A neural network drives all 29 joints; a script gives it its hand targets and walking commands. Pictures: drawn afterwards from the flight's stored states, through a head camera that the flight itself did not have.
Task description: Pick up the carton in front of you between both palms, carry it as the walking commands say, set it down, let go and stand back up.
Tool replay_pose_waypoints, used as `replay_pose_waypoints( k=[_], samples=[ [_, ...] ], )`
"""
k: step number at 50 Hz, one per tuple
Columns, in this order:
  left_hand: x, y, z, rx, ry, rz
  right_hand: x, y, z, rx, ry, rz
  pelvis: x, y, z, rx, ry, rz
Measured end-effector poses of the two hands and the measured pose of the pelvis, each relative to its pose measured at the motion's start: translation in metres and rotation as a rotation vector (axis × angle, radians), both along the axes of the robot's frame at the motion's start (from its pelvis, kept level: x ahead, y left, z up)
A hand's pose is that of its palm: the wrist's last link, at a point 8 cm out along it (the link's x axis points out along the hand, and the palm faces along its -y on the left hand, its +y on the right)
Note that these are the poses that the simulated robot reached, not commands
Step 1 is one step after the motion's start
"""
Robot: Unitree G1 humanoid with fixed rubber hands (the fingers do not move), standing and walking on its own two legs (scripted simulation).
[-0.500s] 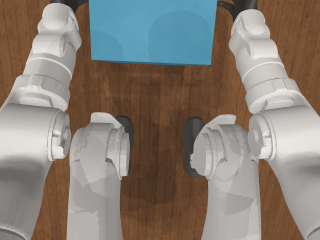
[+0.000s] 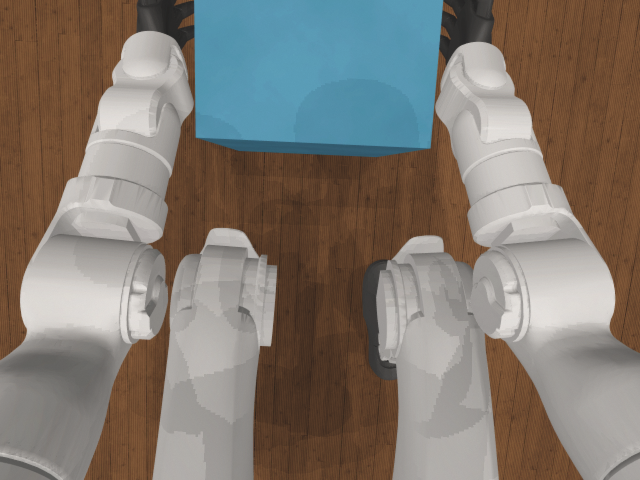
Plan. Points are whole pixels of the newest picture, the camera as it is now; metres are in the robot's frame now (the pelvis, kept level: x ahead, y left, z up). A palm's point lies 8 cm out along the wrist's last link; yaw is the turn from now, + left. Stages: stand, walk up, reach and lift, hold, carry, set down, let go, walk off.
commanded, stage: reach and lift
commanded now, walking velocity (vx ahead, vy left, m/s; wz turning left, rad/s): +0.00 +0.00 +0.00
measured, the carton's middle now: (314, 62) +0.52 +0.02 -0.20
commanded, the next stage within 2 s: none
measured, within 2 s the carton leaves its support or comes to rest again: neither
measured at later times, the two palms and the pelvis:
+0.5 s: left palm out of the picture +0.47 +0.17 +0.07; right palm out of the picture +0.48 -0.13 +0.07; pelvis +0.00 +0.00 +0.13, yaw +1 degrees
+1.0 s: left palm out of the picture +0.43 +0.16 +0.23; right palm out of the picture +0.45 -0.14 +0.23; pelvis +0.05 +0.00 +0.27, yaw +1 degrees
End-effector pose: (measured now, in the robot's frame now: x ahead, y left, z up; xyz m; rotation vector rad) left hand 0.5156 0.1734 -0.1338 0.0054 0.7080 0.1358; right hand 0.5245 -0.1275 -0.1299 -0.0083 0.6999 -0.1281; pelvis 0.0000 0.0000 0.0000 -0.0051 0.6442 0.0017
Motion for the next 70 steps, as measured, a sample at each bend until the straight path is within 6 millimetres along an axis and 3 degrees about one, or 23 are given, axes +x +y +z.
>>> replay_pose_waypoints(
  k=[5,14,23,35,56,70],
  samples=[
    [-0.011,0.003,0.055,-0.018,-0.047,0.027,-0.010,0.003,0.053,0.025,-0.047,-0.014,-0.001,-0.001,0.017,0.000,0.011,0.007],
    [-0.034,0.001,0.137,-0.022,-0.012,0.038,-0.031,0.001,0.136,0.025,-0.013,-0.015,-0.005,-0.003,0.073,-0.004,0.055,0.015],
    [-0.042,-0.001,0.190,-0.021,-0.022,0.033,-0.038,0.000,0.189,0.030,-0.024,-0.005,-0.002,-0.003,0.119,-0.002,0.076,0.013],
    [-0.057,-0.005,0.258,-0.032,-0.027,0.042,-0.055,-0.004,0.258,0.038,-0.030,-0.015,0.019,-0.002,0.179,-0.001,0.032,0.016],
    [-0.091,-0.011,0.398,-0.037,-0.017,0.044,-0.089,-0.010,0.398,0.037,-0.020,-0.018,0.066,-0.002,0.304,0.005,-0.189,0.018],
    [-0.112,-0.014,0.483,-0.034,-0.026,0.043,-0.110,-0.013,0.482,0.033,-0.029,-0.014,0.095,-0.001,0.374,0.010,-0.396,0.019]
  ],
)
